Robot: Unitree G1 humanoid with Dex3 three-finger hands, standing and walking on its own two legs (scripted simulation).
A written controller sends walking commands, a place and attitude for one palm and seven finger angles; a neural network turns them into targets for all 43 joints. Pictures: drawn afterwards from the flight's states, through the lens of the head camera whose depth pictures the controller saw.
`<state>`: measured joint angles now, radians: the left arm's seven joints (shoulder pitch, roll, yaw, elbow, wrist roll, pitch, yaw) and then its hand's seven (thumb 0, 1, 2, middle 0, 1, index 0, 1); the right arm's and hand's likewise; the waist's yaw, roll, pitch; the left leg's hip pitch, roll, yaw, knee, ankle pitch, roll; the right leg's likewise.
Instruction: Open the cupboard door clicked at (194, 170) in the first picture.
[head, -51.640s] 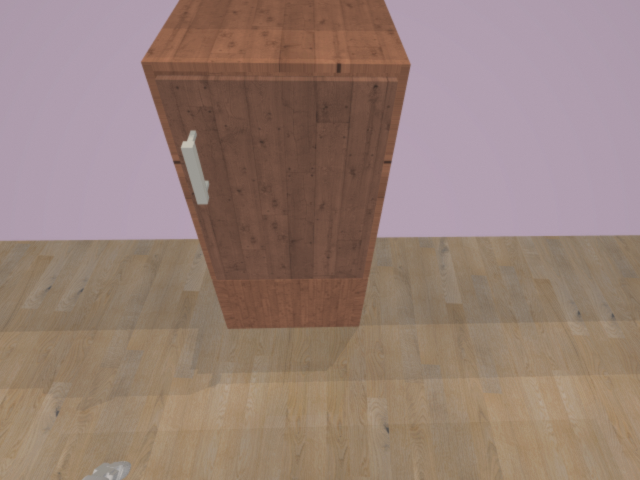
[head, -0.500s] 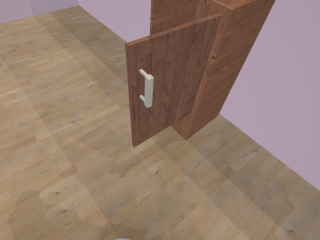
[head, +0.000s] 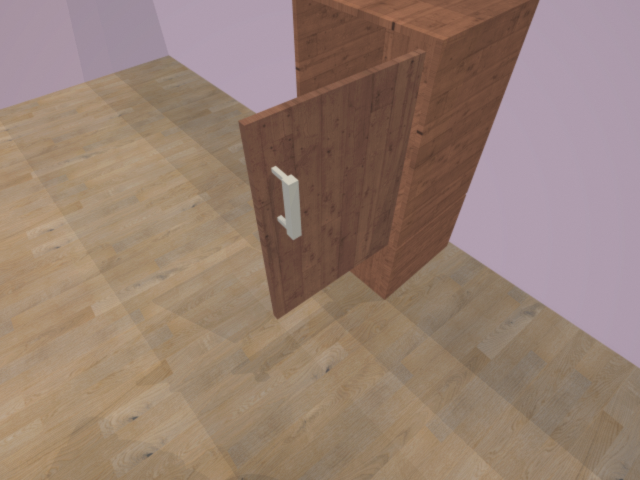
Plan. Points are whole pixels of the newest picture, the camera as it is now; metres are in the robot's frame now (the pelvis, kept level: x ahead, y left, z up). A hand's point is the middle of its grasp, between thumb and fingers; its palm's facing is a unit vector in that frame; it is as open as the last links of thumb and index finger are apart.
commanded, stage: let the arm hang, fingers relaxed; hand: left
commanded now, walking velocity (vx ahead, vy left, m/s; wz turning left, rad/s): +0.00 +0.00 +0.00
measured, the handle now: (285, 203) +0.58 +0.10 -0.02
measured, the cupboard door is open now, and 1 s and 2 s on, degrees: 87 87 87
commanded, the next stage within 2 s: look to check the result in 0.22 s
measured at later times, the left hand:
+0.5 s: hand out of the picture +0.01 +0.16 -0.17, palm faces +0.04 -0.98 -0.20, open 7.4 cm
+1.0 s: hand out of the picture +0.03 +0.16 -0.17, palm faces +0.03 -0.98 -0.21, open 7.4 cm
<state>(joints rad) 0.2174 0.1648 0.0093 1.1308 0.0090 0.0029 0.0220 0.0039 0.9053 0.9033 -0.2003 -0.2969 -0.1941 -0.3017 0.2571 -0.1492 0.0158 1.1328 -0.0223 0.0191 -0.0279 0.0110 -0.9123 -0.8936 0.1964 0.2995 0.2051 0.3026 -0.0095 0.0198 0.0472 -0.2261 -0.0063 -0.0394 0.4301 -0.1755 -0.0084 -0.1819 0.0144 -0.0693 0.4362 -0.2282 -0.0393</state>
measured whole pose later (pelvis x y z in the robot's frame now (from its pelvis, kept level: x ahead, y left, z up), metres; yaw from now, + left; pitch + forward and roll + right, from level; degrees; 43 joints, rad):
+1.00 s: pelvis +0.02 -0.02 +0.00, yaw +0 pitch -2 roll +0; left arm 0.25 0.16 0.02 1.14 0.01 -0.01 0.03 0.00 0.90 0.90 -0.20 -0.30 -0.20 -0.30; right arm 0.25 -0.16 0.01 1.14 -0.02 0.01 -0.04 0.01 -0.90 -0.89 0.20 0.30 0.20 0.30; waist -0.01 0.02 0.06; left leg -0.17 0.03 -0.05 0.40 -0.20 -0.04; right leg -0.12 0.05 -0.08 0.39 -0.24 -0.07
